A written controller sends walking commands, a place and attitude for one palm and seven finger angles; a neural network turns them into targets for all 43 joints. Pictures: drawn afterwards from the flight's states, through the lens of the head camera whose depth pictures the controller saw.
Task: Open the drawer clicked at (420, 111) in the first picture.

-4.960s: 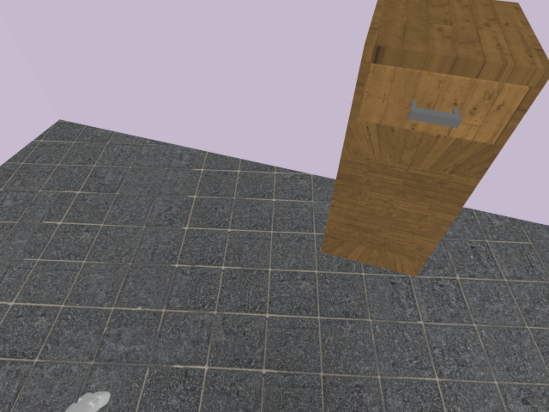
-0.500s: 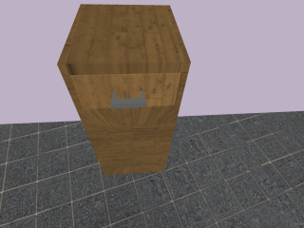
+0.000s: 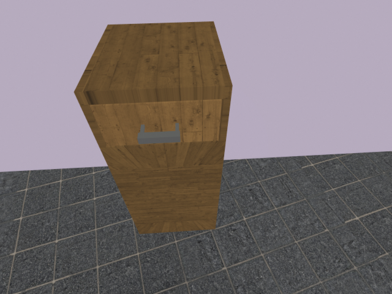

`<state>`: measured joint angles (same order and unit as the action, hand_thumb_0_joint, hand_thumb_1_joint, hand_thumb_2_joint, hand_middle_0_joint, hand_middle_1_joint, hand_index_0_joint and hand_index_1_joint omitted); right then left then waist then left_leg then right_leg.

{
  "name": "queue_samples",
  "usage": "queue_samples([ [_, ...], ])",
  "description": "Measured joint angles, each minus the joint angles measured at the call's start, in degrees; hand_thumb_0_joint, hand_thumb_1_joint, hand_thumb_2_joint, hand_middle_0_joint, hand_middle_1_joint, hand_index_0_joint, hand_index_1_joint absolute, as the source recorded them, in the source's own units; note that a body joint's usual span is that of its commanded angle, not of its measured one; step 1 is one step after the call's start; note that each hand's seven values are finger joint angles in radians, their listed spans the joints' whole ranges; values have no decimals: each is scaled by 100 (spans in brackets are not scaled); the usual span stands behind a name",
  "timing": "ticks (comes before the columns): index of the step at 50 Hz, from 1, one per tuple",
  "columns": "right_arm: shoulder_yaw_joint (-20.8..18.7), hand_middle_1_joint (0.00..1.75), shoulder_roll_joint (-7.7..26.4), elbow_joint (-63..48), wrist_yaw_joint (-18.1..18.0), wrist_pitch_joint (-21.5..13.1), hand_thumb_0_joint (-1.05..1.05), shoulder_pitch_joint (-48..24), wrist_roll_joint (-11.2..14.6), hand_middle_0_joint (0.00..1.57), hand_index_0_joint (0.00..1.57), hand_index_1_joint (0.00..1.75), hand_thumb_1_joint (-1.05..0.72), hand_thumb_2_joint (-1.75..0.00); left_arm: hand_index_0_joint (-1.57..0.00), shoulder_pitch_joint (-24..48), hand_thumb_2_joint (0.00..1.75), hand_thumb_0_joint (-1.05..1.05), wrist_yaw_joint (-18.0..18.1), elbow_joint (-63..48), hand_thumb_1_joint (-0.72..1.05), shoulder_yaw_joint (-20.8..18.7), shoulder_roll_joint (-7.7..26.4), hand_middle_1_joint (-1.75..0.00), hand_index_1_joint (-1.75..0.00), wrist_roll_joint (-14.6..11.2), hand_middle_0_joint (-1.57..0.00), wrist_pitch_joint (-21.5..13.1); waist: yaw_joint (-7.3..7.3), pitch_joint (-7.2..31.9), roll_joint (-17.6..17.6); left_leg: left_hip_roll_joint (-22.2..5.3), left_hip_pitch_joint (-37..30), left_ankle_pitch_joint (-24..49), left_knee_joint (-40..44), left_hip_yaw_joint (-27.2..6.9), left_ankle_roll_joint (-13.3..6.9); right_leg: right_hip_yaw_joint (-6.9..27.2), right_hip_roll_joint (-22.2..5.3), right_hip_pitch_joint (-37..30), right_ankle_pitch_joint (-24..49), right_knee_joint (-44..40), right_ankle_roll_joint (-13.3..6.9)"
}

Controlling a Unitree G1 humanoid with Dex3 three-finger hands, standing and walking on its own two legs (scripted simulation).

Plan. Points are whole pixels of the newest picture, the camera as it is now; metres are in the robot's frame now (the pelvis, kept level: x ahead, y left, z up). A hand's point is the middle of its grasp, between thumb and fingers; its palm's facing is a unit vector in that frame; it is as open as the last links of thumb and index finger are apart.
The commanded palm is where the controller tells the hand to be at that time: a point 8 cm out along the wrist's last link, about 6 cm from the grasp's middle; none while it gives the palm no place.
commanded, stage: come to a stop and stand still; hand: left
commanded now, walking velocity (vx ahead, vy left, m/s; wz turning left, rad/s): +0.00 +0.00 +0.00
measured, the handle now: (159, 132) +0.54 +0.14 +0.00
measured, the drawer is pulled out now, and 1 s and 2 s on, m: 0.00 0.00 0.00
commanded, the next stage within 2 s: look again from close up in 0.12 s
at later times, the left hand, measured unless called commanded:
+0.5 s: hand out of the picture -0.01 +0.19 -0.18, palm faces +0.03 -0.98 -0.18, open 7.3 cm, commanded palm none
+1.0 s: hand out of the picture -0.03 +0.21 -0.19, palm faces +0.02 -0.99 -0.15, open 7.4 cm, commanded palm none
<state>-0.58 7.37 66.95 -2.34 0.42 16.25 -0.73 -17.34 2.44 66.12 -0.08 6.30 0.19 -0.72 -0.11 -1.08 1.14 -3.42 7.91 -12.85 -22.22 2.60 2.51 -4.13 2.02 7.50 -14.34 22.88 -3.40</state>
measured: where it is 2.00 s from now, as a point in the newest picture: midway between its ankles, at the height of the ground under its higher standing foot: outside the picture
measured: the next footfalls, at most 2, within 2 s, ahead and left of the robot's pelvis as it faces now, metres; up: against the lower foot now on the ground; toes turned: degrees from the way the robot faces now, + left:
right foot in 1.60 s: +0.10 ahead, -0.23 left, +0.00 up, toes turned +4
left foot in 1.82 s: +0.08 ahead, -0.02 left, +0.00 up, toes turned +9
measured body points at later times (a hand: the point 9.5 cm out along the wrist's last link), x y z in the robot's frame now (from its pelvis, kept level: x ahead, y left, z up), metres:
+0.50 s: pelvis -0.01 +0.03 -0.01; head -0.02 +0.03 +0.44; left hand -0.01 +0.25 -0.17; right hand +0.00 -0.19 -0.16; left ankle -0.01 +0.14 -0.74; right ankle -0.02 -0.08 -0.74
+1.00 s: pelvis -0.01 +0.05 -0.01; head +0.01 +0.06 +0.44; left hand -0.03 +0.26 -0.17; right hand -0.03 -0.16 -0.16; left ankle -0.01 +0.14 -0.74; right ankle -0.02 -0.07 -0.74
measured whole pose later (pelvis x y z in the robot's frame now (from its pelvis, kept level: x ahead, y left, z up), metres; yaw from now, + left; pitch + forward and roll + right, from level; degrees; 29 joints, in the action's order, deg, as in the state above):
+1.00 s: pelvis -0.01 +0.05 -0.01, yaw +0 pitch +0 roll +1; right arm 0.1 6.8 62.4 -2.2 -0.3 19.3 -1.4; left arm -20.0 1.3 62.7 -0.3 7.6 1.6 0.8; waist -0.6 -1.0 -1.9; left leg 2.8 11.8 -15.5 -27.3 3.8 -3.7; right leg -2.5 -3.1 12.9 -17.8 30.7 -1.0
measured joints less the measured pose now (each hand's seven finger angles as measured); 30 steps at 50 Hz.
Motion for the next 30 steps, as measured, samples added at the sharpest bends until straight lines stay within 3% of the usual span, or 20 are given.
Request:
queue_samples([
  [11,17,30,10,-3,-26,-10,0,37,6,20,20,30,-91,-90,-20,-98,90,1,-11,67,91,16,-107,-30,-30,-4,-20,-16,27,-52,-67,-30,-7,-4,16,-31,28,-29,33,-40,14,-68,-24],
  [15,14,30,89,-366,34,33,0,-66,21,20,20,30,-92,-90,-20,-136,90,1,89,-116,91,53,-156,-30,-30,60,-20,-198,20,-187,37,-31,476,-463,-899,-67,-196,12,87,168,51,76,19],
  [19,-14,30,155,-598,28,-23,1,-20,7,20,20,30,-93,-90,-20,-157,90,1,60,-201,91,58,-79,-30,-30,45,-20,-113,-87,-130,51,74,430,-443,-863,-85,-249,-25,35,272,-169,470,64],
  [30,141,30,123,-596,76,-58,1,151,-35,20,20,30,-93,-90,-20,52,90,1,-11,-415,92,26,265,-30,-30,41,-20,6,-9,41,-114,384,358,-305,-703,52,-458,100,-278,306,-133,533,313],
])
